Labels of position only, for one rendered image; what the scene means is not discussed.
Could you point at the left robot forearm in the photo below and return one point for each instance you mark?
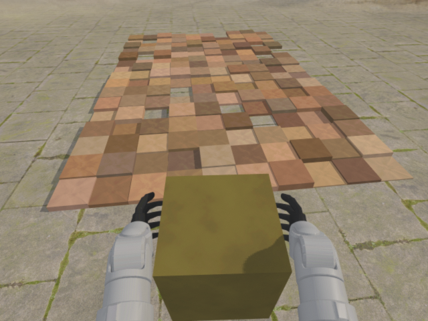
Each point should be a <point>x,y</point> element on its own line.
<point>129,276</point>

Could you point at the carton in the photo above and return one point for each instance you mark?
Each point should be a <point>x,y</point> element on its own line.
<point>220,253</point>

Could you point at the left robot hand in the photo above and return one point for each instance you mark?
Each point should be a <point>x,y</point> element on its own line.
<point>143,207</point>

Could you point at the right robot hand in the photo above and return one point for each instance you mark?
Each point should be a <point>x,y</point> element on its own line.
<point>294,210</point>

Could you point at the right robot forearm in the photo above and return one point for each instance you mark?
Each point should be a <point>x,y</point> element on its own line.
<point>318,275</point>

